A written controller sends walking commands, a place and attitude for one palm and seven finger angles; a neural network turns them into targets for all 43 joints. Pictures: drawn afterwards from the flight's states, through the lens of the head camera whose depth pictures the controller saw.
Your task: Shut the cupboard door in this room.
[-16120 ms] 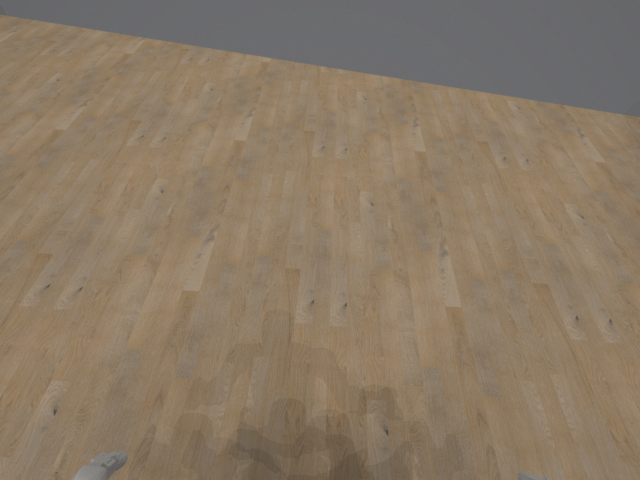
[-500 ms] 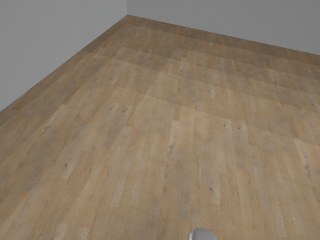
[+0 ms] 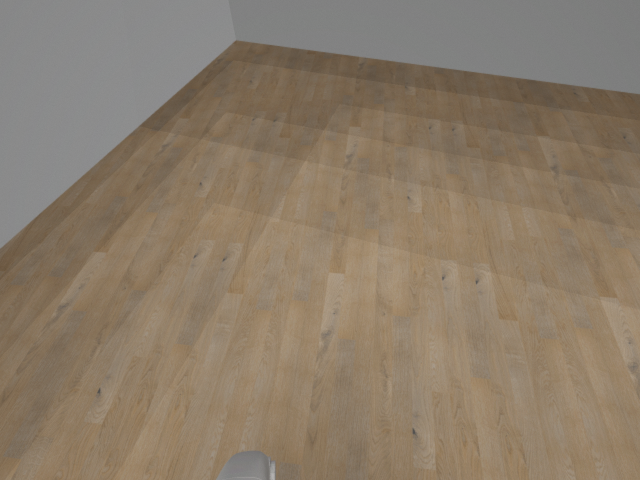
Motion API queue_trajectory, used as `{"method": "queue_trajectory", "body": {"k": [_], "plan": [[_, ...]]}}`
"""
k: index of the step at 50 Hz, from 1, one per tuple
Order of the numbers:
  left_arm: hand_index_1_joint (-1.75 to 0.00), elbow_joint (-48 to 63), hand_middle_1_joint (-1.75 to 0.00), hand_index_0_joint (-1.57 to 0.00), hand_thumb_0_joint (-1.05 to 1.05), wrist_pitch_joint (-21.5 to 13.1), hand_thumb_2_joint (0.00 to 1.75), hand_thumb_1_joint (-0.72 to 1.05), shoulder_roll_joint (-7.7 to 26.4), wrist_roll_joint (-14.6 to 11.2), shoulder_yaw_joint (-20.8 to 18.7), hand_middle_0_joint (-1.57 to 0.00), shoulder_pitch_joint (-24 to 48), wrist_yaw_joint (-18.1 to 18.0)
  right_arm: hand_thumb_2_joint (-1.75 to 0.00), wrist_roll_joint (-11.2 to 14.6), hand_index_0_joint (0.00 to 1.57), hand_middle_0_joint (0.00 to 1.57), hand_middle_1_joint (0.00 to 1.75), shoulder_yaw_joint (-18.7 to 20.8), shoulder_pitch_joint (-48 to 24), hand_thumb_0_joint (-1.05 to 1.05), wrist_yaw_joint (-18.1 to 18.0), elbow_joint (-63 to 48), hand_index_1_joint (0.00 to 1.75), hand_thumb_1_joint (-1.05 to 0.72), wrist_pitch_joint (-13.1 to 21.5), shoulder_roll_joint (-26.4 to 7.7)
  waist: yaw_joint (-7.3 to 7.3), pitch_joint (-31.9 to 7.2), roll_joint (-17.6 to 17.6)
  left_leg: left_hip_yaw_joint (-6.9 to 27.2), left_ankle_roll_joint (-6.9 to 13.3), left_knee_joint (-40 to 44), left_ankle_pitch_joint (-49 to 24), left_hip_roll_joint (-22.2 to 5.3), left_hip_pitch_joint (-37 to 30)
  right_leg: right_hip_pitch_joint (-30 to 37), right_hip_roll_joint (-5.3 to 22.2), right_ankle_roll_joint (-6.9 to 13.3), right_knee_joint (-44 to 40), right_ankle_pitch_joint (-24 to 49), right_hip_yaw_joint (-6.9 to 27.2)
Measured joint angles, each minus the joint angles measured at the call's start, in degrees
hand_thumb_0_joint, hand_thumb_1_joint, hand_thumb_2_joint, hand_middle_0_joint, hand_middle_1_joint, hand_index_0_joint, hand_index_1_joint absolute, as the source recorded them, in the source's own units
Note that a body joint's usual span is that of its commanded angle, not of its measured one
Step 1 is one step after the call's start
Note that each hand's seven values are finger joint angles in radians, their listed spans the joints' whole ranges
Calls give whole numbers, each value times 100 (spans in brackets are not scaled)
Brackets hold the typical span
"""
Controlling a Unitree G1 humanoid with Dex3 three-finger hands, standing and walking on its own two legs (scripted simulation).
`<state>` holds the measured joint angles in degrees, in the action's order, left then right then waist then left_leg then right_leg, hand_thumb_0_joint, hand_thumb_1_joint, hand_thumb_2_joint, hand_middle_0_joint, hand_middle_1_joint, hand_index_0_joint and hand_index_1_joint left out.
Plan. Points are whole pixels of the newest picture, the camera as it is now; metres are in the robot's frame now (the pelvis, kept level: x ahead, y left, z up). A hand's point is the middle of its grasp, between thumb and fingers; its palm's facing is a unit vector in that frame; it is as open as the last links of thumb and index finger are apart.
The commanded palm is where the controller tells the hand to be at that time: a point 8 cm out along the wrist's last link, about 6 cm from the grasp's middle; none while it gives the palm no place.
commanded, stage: walk to a spot facing it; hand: left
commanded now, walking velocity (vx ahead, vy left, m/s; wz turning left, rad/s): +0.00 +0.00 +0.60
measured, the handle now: out of the picture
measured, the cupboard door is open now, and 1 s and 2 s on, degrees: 75 75 75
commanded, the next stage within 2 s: none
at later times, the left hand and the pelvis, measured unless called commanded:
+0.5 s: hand out of the picture +0.10 +0.26 -0.18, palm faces +0.33 -0.92 -0.22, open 7.4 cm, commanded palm none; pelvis +0.09 +0.04 -0.01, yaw +16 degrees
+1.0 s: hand out of the picture +0.06 +0.16 -0.14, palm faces +0.55 -0.78 -0.29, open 7.4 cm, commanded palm none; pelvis +0.10 -0.05 +0.00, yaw +36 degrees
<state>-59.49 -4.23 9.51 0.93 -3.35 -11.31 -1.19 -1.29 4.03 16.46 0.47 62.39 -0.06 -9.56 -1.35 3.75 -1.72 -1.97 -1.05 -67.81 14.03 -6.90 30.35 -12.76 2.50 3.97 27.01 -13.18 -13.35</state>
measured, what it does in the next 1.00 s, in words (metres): walks ahead, turning left: left foot, then right foot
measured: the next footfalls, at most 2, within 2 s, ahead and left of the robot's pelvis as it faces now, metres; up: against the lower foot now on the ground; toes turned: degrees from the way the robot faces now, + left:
left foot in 0.30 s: +0.17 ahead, +0.15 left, +0.00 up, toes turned +20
right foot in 0.78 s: +0.18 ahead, -0.11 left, +0.00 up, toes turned +24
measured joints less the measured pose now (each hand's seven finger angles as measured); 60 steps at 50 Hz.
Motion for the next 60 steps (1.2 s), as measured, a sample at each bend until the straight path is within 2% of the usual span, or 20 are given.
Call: {"method": "queue_trajectory", "body": {"k": [3,7,12,15,16,17,18,20,23,28,35,37,39,41,43,45,47,49,54,60], "plan": [[-30,-125,-30,-20,-2,33,90,94,-9,20,64,-20,-204,-10,-90,5,19,20,30,13,-236,1,19,-175,30,-91,-53,-85,8,-59,-2,-96,-109,432,-121,-23,258,282,-9,-15,-268,-39,-174],[-30,-197,-30,-20,-1,89,90,93,-79,25,130,-20,-372,-9,-90,17,19,20,30,-10,-535,0,74,-336,30,-91,-118,-159,81,-4,36,-295,-173,1232,-152,-13,229,548,38,-95,-343,-216,-436],[-30,-171,-30,-20,0,202,90,91,-103,44,137,-20,-488,-7,-90,11,19,20,30,-81,-868,0,137,-509,30,-91,-170,-175,248,155,172,-519,-91,2341,-43,65,-203,685,191,-264,22,-654,-781],[-30,-136,-30,-20,0,282,90,91,-44,36,98,-20,-585,6,-90,-11,19,20,30,-113,-982,0,155,-665,30,-91,-141,-186,314,205,313,-619,26,3054,-216,215,-683,615,439,-427,670,-1110,-927],[-30,-131,-30,-20,0,324,90,90,-10,13,79,-20,-596,17,-90,-29,19,20,30,-105,-1019,0,146,-720,30,-91,-98,-188,306,220,384,-637,201,3158,-192,319,-769,454,605,-497,1143,-1263,-880],[-30,-113,-30,-20,0,392,90,90,35,-20,69,-20,-543,25,-90,-23,19,20,30,-102,-1070,0,128,-778,30,-91,-50,-183,296,271,439,-620,337,3039,-92,398,-720,169,670,-609,1826,-1577,-599],[-30,-66,-30,-20,0,469,90,90,81,-32,65,-20,-470,19,-90,7,19,20,30,-116,-1116,0,112,-825,30,-91,-11,-186,303,332,447,-590,425,2948,-6,430,-701,-144,609,-677,2518,-1886,-227],[-30,36,-30,-20,0,585,90,90,163,-34,33,-20,-298,-7,-90,37,20,20,30,-128,-1149,0,63,-880,30,-91,16,-184,288,382,402,-504,484,3010,14,466,-762,-675,448,-772,3496,-2040,310],[-30,242,-30,-20,1,629,90,90,289,-24,-48,-20,3,2,-90,34,20,20,30,-136,-1098,0,6,-914,30,-91,-28,-169,227,369,328,-338,461,3357,-189,552,-915,-1214,374,-857,3943,-1593,763],[-30,625,-30,-19,0,639,90,91,461,-3,-138,-20,381,14,-90,20,20,20,30,-129,-903,0,39,-894,30,-91,-130,-133,143,197,279,-73,432,3809,-477,726,-1049,-1563,403,-925,3654,-925,1182],[-30,944,-30,-19,0,690,90,91,485,-17,-125,-19,614,-11,-90,-24,20,21,30,-26,-659,1,96,-933,30,-90,-238,-179,-59,41,101,393,262,3920,-681,846,-877,-1123,169,-905,2369,-1116,1258],[-30,1013,-30,-19,0,669,90,91,447,-38,-93,-19,626,-8,-90,-32,20,21,30,19,-603,1,101,-946,30,-90,-274,-229,-108,35,39,549,175,3859,-715,888,-759,-832,51,-860,1759,-1118,1231],[-30,1083,-30,-19,0,612,90,91,401,-55,-51,-19,574,1,-90,-17,20,21,30,73,-532,1,105,-959,30,-90,-323,-290,-117,8,-4,698,61,3716,-715,958,-599,-419,-38,-777,859,-749,1162],[-30,1085,-30,-19,0,557,90,90,252,-9,27,-19,490,-8,-90,14,20,21,30,164,-508,1,91,-910,30,-90,-394,-412,-120,74,-217,844,-8,3066,103,959,-365,-313,-115,-495,725,-466,941],[-30,1075,-30,-20,0,553,90,90,159,5,103,-20,312,-20,-90,-3,20,20,30,206,-442,1,102,-864,30,-91,-459,-486,-95,46,-199,672,-49,1900,722,1033,-39,-221,3,-323,658,-492,791],[-30,1017,-30,-20,0,571,90,90,96,-2,126,-20,142,-39,-90,-21,20,20,30,230,-407,1,129,-842,30,-91,-491,-539,-71,34,-138,488,-115,886,739,979,163,-85,111,-272,449,-434,677],[-30,940,-30,-20,0,575,90,90,60,-3,143,-20,27,-44,-90,-22,20,20,30,237,-381,1,145,-854,30,-91,-482,-573,-96,58,-86,385,-205,279,590,852,224,16,198,-260,280,-353,527],[-30,881,-30,-20,0,551,90,90,38,-4,160,-20,-48,-40,-90,-13,20,20,30,229,-358,1,149,-848,30,-91,-479,-588,-107,92,-35,342,-294,66,515,710,157,74,278,-248,196,-317,350],[-30,807,-30,-20,0,483,90,90,10,23,181,-20,-199,-20,-90,3,19,20,30,165,-471,1,136,-738,30,-91,-555,-599,28,186,79,245,-407,641,806,448,-325,82,469,-244,222,-338,-45],[-30,667,-30,-20,0,521,90,90,171,65,129,-20,-363,10,-90,60,19,20,30,51,-929,1,121,-798,30,-91,-510,-564,276,288,219,-72,-305,2040,1170,418,-1022,-68,708,-353,542,-430,-415]]}}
